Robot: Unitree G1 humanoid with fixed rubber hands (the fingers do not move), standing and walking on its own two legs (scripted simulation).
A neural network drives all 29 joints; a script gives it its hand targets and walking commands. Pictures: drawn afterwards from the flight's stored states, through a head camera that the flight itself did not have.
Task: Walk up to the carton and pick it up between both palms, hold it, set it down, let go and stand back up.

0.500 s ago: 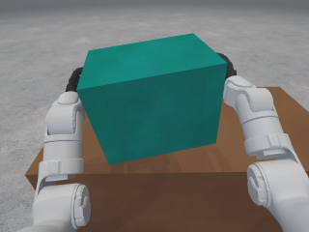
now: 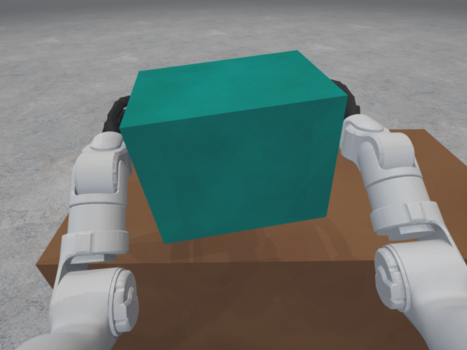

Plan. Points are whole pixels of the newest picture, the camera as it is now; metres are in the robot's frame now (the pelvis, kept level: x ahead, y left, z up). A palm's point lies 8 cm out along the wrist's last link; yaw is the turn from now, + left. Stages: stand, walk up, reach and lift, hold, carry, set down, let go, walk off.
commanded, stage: hold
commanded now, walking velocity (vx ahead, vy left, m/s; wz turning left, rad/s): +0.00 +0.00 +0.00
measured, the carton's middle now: (232, 144) +0.38 +0.02 +0.23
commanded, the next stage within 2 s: none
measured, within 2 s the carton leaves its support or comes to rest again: neither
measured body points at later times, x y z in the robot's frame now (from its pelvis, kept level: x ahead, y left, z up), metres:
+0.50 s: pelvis -0.01 +0.00 +0.00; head -0.09 +0.01 +0.44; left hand +0.36 +0.21 +0.26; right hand +0.38 -0.16 +0.27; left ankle +0.01 +0.15 -0.75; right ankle +0.03 -0.14 -0.75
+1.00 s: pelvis +0.00 +0.00 +0.00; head -0.08 +0.01 +0.44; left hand +0.37 +0.21 +0.24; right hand +0.39 -0.16 +0.26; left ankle +0.01 +0.15 -0.75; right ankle +0.03 -0.14 -0.75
